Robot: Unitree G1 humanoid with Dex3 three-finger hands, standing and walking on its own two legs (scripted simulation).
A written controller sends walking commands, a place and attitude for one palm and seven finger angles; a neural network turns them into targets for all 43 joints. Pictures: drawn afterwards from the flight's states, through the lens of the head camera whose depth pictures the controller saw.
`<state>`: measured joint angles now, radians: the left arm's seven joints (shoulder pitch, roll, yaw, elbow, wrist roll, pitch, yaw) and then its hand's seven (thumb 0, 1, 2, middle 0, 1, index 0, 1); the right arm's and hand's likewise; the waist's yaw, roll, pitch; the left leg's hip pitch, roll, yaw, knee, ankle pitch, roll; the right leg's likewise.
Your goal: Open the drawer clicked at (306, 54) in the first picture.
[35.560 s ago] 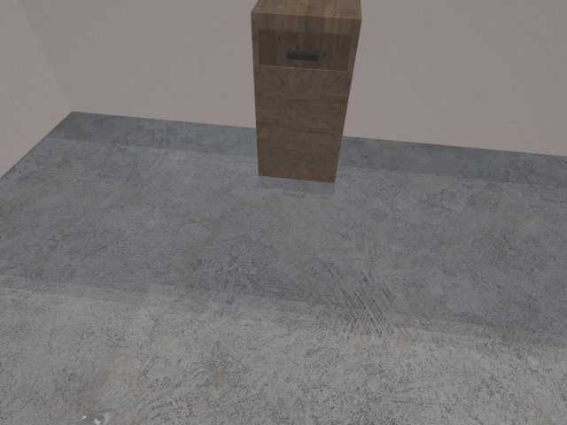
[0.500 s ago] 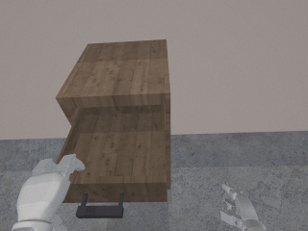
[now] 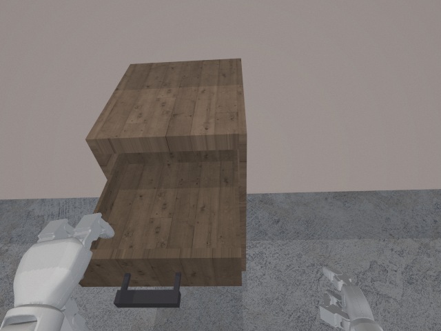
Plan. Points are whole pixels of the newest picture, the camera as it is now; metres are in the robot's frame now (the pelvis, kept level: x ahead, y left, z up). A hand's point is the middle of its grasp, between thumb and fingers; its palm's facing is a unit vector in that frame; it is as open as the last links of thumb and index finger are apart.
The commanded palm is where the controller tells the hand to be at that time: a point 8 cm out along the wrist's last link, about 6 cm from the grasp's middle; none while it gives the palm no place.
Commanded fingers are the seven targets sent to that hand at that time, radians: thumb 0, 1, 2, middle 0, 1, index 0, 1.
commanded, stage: draw the hand back to the body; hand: left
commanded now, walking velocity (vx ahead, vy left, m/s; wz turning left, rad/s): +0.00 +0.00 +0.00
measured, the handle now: (150, 287) +0.21 +0.19 -0.07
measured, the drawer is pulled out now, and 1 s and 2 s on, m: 0.30 0.30 0.30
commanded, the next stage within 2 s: step back with the hand held close in 1.14 s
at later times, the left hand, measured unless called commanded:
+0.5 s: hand (87, 235) +0.19 +0.22 +0.16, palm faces +0.36 -0.85 -0.38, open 12.4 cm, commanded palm +0.14 +0.26 +0.17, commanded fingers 0.00 0.17 0.58 -0.25 -0.77 -0.25 -0.77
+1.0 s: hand (74, 233) +0.19 +0.23 +0.17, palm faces +0.42 -0.81 -0.41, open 8.2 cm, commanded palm +0.14 +0.27 +0.19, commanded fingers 0.00 0.90 0.90 -0.20 -0.30 -0.20 -0.30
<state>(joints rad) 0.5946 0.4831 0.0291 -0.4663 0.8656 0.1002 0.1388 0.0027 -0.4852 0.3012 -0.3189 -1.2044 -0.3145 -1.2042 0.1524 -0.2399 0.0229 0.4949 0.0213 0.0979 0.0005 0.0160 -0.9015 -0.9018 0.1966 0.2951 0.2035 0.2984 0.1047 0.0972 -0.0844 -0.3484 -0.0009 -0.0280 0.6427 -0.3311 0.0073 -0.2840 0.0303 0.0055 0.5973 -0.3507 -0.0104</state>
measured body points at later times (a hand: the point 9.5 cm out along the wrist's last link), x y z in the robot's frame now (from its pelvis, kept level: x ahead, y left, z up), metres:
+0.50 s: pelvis +0.01 +0.00 +0.01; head -0.01 -0.02 +0.46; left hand +0.17 +0.26 +0.18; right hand +0.21 -0.20 -0.06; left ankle +0.00 +0.11 -0.73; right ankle -0.02 -0.12 -0.73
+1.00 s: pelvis +0.01 -0.01 +0.02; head +0.00 -0.04 +0.47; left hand +0.16 +0.27 +0.19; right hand +0.23 -0.22 -0.06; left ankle +0.00 +0.11 -0.73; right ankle -0.02 -0.12 -0.73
